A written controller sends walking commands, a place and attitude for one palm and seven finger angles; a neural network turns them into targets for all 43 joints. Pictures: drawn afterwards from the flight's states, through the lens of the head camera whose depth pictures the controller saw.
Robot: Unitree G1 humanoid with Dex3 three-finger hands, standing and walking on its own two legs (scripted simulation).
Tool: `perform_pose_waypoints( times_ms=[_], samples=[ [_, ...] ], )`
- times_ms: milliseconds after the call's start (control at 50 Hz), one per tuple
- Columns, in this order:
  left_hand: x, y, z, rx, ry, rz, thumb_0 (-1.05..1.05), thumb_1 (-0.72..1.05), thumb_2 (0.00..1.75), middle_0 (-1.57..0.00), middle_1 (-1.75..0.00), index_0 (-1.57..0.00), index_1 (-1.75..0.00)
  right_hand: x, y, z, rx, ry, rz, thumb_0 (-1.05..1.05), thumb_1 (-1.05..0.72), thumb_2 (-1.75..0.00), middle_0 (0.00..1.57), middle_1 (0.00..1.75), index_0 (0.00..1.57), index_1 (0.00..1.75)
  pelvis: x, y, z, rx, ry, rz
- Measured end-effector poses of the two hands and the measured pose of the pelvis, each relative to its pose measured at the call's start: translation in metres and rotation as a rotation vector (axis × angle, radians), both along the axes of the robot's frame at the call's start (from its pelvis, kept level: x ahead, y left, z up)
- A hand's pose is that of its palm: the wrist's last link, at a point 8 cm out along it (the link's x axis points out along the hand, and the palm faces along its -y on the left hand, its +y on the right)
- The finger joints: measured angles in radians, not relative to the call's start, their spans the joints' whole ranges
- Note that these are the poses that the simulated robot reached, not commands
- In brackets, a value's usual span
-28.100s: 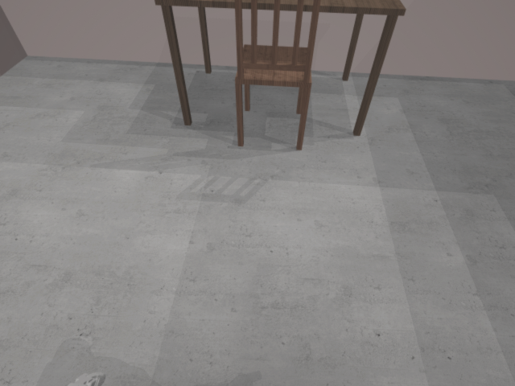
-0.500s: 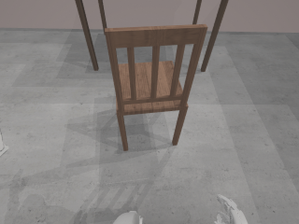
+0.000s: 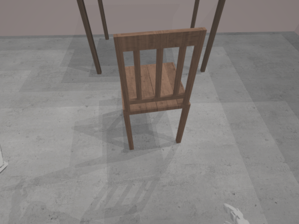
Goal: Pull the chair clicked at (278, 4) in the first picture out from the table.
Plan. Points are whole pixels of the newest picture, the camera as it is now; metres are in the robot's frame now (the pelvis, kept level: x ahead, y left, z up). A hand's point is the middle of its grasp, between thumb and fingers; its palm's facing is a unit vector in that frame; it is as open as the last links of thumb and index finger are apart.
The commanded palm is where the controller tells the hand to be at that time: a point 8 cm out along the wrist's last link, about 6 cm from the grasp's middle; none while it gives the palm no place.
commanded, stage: stop stepping back and stand still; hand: left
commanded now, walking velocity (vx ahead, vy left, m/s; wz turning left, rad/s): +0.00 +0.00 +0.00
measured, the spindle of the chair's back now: (158, 75) +0.76 -0.01 -0.08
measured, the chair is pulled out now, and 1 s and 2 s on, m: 0.71 0.71 0.71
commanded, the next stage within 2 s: let the arm hang, fingers relaxed in 0.02 s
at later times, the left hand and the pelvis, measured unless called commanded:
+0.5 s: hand out of the picture +0.06 +0.15 -0.15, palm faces +0.04 -0.99 -0.15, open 7.0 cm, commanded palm none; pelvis -0.02 -0.01 +0.01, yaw +3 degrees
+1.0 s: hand out of the picture +0.02 +0.14 -0.15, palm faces +0.04 -0.98 -0.21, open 7.3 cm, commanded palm none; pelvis +0.01 -0.03 +0.02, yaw +2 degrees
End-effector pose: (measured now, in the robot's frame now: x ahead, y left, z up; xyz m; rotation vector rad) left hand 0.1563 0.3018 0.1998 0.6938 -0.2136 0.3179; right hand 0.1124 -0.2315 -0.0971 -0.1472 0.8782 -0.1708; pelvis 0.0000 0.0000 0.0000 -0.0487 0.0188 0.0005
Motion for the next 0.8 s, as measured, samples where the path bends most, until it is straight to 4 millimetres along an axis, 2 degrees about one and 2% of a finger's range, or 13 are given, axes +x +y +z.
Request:
perform_pose_waypoints(
  times_ms=[120, 140, 180, 220, 260, 320, 360, 400, 440, 520, 620, 700, 800],
  samples=[
    [-0.005, 0.004, -0.022, -0.138, 0.031, 0.070, 0.02, 0.89, 0.90, -0.22, -0.30, -0.21, -0.30, 0.007, 0.000, 0.006, -0.020, -0.009, 0.008, 0.01, -0.91, -0.90, 0.20, 0.30, 0.21, 0.30, -0.001, 0.003, 0.004, 0.020, -0.013, -0.010],
    [-0.002, 0.004, -0.032, -0.144, 0.052, 0.068, 0.01, 0.89, 0.90, -0.21, -0.30, -0.21, -0.30, 0.010, -0.001, 0.006, -0.021, -0.025, 0.024, 0.01, -0.91, -0.90, 0.20, 0.30, 0.21, 0.30, -0.001, 0.005, 0.004, 0.021, -0.007, -0.005],
    [0.010, 0.007, -0.077, -0.226, 0.201, 0.106, 0.01, 0.89, 0.90, -0.21, -0.30, -0.20, -0.30, 0.013, -0.004, 0.000, -0.020, -0.017, 0.056, 0.01, -0.91, -0.90, 0.20, 0.30, 0.21, 0.30, -0.004, 0.009, 0.002, 0.024, 0.005, 0.017],
    [0.015, 0.004, -0.141, -0.365, 0.420, 0.174, 0.01, 0.90, 0.90, -0.20, -0.30, -0.20, -0.30, 0.010, -0.004, -0.006, -0.025, 0.016, 0.077, 0.01, -0.91, -0.90, 0.20, 0.30, 0.20, 0.30, -0.007, 0.010, 0.002, 0.030, 0.010, 0.042],
    [0.008, -0.014, -0.204, -0.490, 0.658, 0.214, 0.01, 0.90, 0.90, -0.20, -0.30, -0.19, -0.30, 0.003, -0.005, -0.009, -0.028, 0.052, 0.087, 0.01, -0.91, -0.90, 0.20, 0.30, 0.20, 0.30, -0.011, 0.007, 0.003, 0.042, 0.005, 0.055],
    [-0.025, -0.060, -0.279, -0.617, 0.992, 0.198, 0.01, 0.91, 0.90, -0.20, -0.30, -0.19, -0.29, -0.015, -0.007, -0.012, -0.030, 0.114, 0.069, 0.01, -0.91, -0.90, 0.20, 0.30, 0.20, 0.30, -0.015, 0.002, 0.003, 0.056, -0.007, 0.050],
    [-0.056, -0.093, -0.310, -0.673, 1.171, 0.168, 0.01, 0.91, 0.90, -0.20, -0.30, -0.19, -0.29, -0.029, -0.010, -0.016, -0.031, 0.166, 0.050, 0.01, -0.91, -0.90, 0.20, 0.30, 0.21, 0.30, -0.017, -0.001, 0.003, 0.058, -0.014, 0.038],
    [-0.085, -0.117, -0.330, -0.739, 1.264, 0.171, 0.01, 0.92, 0.90, -0.20, -0.30, -0.19, -0.29, -0.044, -0.015, -0.021, -0.028, 0.223, 0.032, 0.00, -0.91, -0.90, 0.20, 0.30, 0.21, 0.30, -0.017, -0.006, 0.000, 0.071, -0.013, 0.030],
    [-0.091, -0.114, -0.330, -0.763, 1.242, 0.215, -0.04, 0.96, 0.90, -0.21, -0.30, -0.20, -0.30, -0.061, -0.017, -0.026, -0.023, 0.301, 0.028, 0.00, -0.91, -0.90, 0.20, 0.30, 0.20, 0.30, -0.020, -0.010, 0.002, 0.059, -0.015, 0.043],
    [-0.110, -0.098, -0.325, -0.699, 1.300, 0.272, -0.05, 0.97, 0.90, -0.21, -0.30, -0.20, -0.30, -0.093, -0.019, -0.028, -0.001, 0.421, 0.003, 0.00, -0.91, -0.90, 0.20, 0.30, 0.20, 0.30, -0.018, -0.014, 0.010, 0.042, -0.006, 0.049],
    [-0.132, -0.079, -0.318, -0.632, 1.383, 0.363, -0.02, 0.94, 0.90, -0.21, -0.30, -0.20, -0.30, -0.122, -0.019, -0.029, 0.028, 0.501, -0.033, 0.00, -0.91, -0.90, 0.20, 0.30, 0.20, 0.30, -0.011, -0.019, 0.016, 0.043, -0.010, 0.042],
    [-0.143, -0.074, -0.313, -0.610, 1.417, 0.411, -0.01, 0.93, 0.90, -0.20, -0.30, -0.20, -0.30, -0.133, -0.018, -0.032, 0.046, 0.546, -0.041, 0.00, -0.91, -0.90, 0.20, 0.30, 0.20, 0.30, -0.007, -0.022, 0.018, 0.044, -0.017, 0.041],
    [-0.148, -0.082, -0.313, -0.618, 1.437, 0.424, 0.00, 0.92, 0.90, -0.20, -0.30, -0.19, -0.30, -0.134, -0.017, -0.034, 0.058, 0.566, -0.039, 0.00, -0.91, -0.90, 0.20, 0.30, 0.20, 0.30, -0.002, -0.025, 0.019, 0.044, -0.024, 0.041]
  ],
)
